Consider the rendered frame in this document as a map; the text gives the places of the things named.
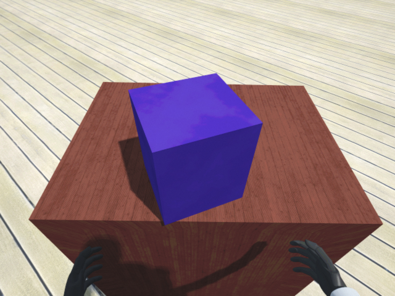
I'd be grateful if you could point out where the robot left hand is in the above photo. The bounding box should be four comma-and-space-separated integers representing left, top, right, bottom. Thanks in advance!
64, 246, 103, 296

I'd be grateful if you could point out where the carton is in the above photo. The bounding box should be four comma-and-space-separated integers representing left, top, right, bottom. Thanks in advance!
128, 73, 263, 225

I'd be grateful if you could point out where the pedestal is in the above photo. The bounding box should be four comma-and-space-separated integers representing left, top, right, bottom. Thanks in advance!
29, 82, 383, 296

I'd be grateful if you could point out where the robot right hand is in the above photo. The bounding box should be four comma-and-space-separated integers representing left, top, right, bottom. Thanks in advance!
289, 239, 347, 296

